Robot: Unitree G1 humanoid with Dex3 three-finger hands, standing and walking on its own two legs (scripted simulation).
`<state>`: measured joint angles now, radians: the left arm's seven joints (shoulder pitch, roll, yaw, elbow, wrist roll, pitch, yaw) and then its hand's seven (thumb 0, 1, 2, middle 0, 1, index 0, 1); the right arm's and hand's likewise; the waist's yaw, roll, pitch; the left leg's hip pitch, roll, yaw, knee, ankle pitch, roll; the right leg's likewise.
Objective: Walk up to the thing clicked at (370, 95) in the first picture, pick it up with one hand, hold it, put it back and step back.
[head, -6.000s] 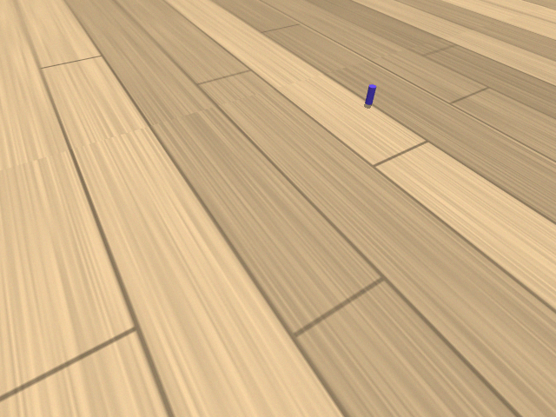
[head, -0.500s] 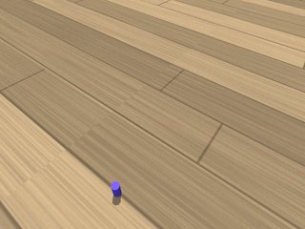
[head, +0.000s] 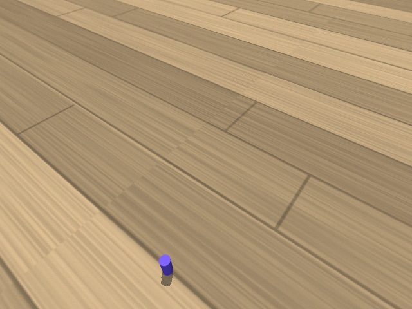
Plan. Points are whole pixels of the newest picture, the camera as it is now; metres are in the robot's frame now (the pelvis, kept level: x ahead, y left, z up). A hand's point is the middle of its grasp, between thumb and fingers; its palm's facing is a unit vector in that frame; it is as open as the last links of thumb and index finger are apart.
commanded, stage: walk up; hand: left
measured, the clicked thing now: (166, 265) +0.46 +0.20 -0.72
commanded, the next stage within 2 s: stand in 0.60 s
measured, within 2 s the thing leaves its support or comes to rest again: neither
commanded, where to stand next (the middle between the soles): +0.07 -0.01 m, yaw -1 degrees
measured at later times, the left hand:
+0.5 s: hand out of the picture +0.10 +0.25 -0.16, palm faces -0.02 -0.95 -0.32, open 7.4 cm
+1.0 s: hand out of the picture +0.09 +0.25 -0.16, palm faces -0.02 -0.94 -0.33, open 7.4 cm
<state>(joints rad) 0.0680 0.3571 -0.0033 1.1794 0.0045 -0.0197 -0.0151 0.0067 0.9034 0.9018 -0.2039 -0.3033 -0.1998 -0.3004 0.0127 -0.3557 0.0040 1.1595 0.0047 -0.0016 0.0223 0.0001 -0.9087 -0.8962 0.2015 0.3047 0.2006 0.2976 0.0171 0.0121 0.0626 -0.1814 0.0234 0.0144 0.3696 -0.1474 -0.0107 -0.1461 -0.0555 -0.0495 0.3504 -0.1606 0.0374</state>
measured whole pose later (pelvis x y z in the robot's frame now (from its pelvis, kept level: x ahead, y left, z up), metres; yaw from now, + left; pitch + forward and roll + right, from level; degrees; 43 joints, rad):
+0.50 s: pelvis +0.01 +0.00 +0.00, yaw +0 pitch -2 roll +0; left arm 0.06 0.34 0.01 1.17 0.01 -0.01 -0.01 0.01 0.90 0.90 -0.20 -0.30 -0.20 -0.30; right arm 0.08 -0.35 -0.01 1.18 0.00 0.00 0.02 0.00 -0.91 -0.90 0.20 0.30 0.20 0.30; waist -0.01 0.00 0.05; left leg -0.16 0.02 0.01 0.34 -0.14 -0.01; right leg -0.13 -0.05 -0.05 0.33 -0.16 0.03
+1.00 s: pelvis +0.02 -0.01 +0.00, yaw +0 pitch -2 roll +0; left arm 0.10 0.35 0.01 1.16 0.02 -0.01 -0.01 0.01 0.90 0.90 -0.20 -0.30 -0.20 -0.30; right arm 0.08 -0.35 0.00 1.15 -0.01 0.00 0.01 0.00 -0.91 -0.90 0.20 0.30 0.20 0.30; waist -0.01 0.00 0.05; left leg -0.14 0.03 0.01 0.34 -0.16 -0.02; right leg -0.11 -0.05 -0.05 0.32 -0.17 0.03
